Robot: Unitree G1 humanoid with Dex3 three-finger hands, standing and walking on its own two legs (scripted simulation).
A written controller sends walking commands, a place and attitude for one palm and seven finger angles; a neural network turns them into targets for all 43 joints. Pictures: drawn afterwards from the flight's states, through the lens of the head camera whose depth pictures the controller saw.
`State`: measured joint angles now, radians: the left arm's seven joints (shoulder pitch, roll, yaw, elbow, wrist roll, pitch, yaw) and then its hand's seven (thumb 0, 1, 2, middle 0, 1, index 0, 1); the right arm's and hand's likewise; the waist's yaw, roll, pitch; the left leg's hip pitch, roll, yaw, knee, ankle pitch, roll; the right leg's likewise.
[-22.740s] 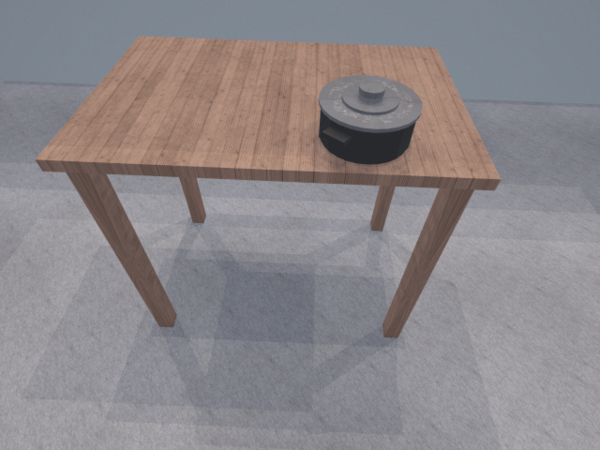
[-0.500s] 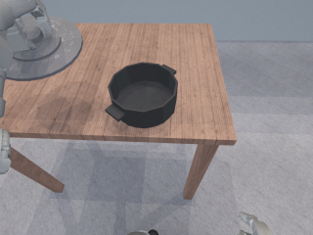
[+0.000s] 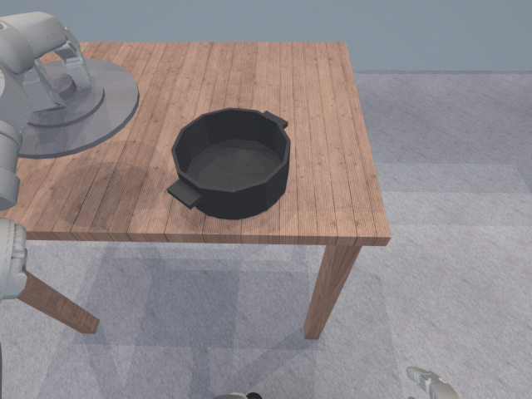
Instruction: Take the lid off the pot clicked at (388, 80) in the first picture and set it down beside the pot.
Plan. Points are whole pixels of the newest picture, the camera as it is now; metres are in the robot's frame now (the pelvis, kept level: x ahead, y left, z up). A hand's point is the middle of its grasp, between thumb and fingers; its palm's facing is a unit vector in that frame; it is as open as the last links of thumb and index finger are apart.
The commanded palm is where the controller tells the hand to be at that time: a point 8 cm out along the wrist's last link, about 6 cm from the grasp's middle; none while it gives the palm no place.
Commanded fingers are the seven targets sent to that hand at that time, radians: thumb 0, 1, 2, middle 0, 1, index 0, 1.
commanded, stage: lower the lid onto the table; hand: left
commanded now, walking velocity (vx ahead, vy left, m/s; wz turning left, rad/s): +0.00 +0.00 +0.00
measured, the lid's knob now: (54, 87) +0.47 +0.31 +0.21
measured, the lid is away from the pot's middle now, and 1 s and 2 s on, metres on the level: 0.23 0.23 0.23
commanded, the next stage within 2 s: none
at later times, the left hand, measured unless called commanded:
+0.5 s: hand (60, 112) +0.44 +0.29 +0.20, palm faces -0.34 -0.14 -0.93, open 7.4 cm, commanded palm +0.44 +0.30 +0.28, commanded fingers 0.00 0.58 1.11 -0.73 -0.96 -0.85 -1.02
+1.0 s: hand (75, 129) +0.45 +0.29 +0.16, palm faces -0.40 -0.12 -0.91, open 7.4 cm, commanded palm +0.45 +0.29 +0.25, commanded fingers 0.00 0.58 1.11 -0.73 -0.96 -0.85 -1.02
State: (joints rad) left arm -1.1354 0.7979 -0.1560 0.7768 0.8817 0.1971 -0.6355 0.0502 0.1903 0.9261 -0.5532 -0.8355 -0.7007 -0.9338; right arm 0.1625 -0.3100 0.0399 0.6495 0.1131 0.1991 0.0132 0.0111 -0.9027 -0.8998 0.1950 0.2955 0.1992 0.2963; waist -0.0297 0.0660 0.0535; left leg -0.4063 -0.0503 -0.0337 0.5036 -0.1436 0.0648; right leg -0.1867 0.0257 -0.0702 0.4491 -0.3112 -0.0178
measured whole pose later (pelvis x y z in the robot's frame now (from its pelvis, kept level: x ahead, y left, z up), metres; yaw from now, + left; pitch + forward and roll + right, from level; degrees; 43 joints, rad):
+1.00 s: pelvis +0.00 +0.00 +0.00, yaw -1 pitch +4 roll -2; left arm -1.01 0.77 -0.13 0.83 0.86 0.09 -0.58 0.05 0.20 0.92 -0.54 -0.83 -0.70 -0.94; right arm 0.18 -0.31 0.03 0.66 0.11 0.21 0.01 0.01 -0.90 -0.90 0.20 0.30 0.20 0.30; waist -0.05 0.06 0.04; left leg -0.46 -0.04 -0.03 0.56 -0.17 0.07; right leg -0.24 0.03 -0.06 0.49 -0.33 -0.02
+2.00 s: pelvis +0.00 +0.01 -0.01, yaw -2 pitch +7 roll -3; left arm -0.97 0.76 -0.10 1.00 0.89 -0.03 -0.50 0.06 0.21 0.92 -0.54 -0.83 -0.69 -0.94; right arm 0.24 -0.31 0.04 0.68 0.10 0.18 -0.02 0.01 -0.90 -0.90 0.20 0.30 0.20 0.30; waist -0.08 0.04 0.01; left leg -0.55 -0.03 -0.02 0.63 -0.21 0.07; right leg -0.33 0.04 -0.05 0.56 -0.36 -0.01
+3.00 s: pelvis -0.01 +0.00 -0.03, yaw -3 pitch +11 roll -4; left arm -1.05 0.83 -0.08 1.16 0.94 -0.07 -0.46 0.03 0.16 0.86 -0.55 -0.96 -0.75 -0.97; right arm 0.32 -0.32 0.05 0.66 0.12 0.18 -0.03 0.01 -0.90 -0.90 0.20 0.30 0.20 0.30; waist -0.12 0.05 -0.05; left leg -0.72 -0.01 -0.01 0.80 -0.26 0.07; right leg -0.51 0.06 -0.04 0.74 -0.42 -0.02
